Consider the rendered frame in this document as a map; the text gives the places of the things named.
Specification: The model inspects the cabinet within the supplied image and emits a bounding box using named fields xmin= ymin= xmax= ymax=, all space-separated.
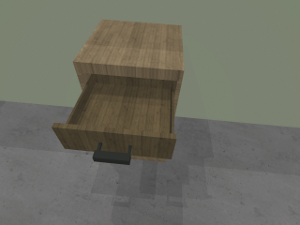
xmin=73 ymin=19 xmax=185 ymax=162

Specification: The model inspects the handle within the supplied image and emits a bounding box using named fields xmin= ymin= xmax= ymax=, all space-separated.
xmin=92 ymin=142 xmax=132 ymax=165

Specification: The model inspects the drawer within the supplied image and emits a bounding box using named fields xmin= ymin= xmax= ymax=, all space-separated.
xmin=52 ymin=73 xmax=177 ymax=159

